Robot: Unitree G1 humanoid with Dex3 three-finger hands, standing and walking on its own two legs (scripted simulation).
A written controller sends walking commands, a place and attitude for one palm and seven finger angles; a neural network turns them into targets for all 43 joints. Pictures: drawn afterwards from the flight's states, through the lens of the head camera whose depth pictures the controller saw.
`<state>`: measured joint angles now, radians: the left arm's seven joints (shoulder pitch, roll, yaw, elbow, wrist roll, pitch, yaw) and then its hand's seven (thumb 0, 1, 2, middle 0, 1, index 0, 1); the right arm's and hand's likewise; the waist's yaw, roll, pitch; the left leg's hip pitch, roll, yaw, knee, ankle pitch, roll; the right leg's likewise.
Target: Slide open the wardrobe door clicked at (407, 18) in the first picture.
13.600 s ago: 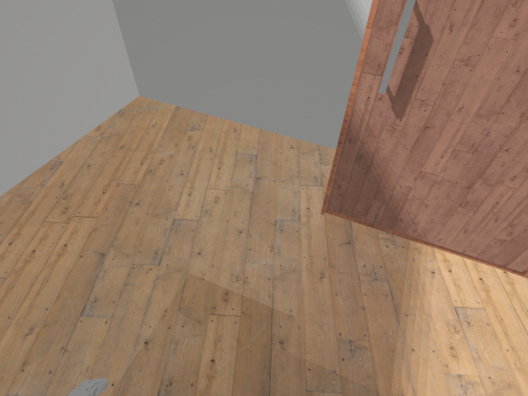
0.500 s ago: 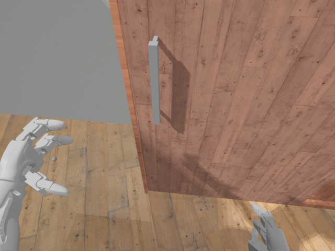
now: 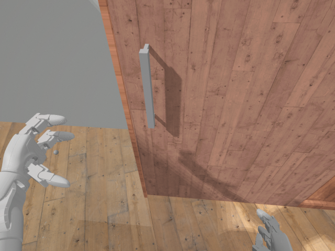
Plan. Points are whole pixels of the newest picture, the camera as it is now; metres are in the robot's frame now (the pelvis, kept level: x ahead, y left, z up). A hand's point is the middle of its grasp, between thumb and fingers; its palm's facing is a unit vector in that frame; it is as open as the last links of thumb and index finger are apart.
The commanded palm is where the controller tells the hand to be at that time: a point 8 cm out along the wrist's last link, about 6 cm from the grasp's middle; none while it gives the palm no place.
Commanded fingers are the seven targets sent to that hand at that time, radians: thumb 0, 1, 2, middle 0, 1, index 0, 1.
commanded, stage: raise the hand with hooked fingers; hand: left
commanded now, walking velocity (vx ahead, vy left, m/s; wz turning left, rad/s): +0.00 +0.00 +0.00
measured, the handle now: (149, 90) +0.53 +0.12 +0.10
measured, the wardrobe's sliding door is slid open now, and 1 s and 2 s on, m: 0.00 0.00 0.00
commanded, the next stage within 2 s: move the hooked fingers beside the handle in 0.18 s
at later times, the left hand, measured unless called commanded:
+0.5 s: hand (65, 146) +0.29 +0.26 +0.13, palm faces +0.06 -1.00 -0.03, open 14.0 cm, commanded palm +0.26 +0.30 +0.13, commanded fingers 0.00 -0.50 0.30 -0.30 -1.20 -0.30 -1.20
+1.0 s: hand (91, 126) +0.35 +0.23 +0.12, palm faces +0.01 -1.00 -0.01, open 14.0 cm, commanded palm +0.33 +0.27 +0.12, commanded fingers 0.00 -0.50 0.30 -0.30 -1.20 -0.30 -1.20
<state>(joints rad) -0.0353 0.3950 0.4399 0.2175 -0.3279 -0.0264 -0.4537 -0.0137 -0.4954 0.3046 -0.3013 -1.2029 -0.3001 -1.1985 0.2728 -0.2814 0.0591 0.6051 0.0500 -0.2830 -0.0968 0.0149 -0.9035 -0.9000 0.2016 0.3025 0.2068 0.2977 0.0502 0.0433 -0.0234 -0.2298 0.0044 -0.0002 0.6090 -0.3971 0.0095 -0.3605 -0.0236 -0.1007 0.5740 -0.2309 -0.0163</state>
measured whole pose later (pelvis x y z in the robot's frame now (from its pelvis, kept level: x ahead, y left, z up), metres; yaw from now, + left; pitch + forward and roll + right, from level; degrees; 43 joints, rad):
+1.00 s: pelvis -0.01 +0.00 +0.00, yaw -1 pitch +4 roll +0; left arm -0.36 0.37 0.35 0.52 -0.26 -0.09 -0.37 -0.01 -0.50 0.30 -0.30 -1.20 -0.30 -1.20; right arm 0.32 -0.28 0.05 0.64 0.05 -0.24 -0.10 0.01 -0.90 -0.90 0.20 0.30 0.21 0.30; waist 0.01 0.03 -0.03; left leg -0.30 0.00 0.01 0.61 -0.38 0.01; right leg -0.44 -0.03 -0.08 0.59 -0.22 -0.02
